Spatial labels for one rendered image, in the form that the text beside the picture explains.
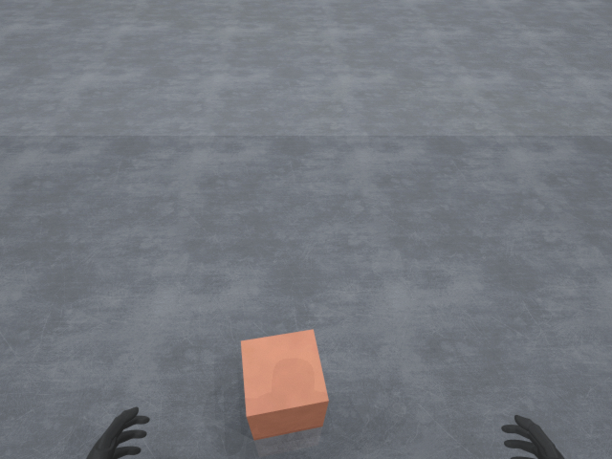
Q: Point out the left robot hand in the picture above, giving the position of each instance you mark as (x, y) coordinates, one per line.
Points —
(106, 446)

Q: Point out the right robot hand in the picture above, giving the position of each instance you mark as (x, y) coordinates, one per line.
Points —
(542, 447)

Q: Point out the carton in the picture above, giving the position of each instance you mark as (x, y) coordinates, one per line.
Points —
(285, 391)

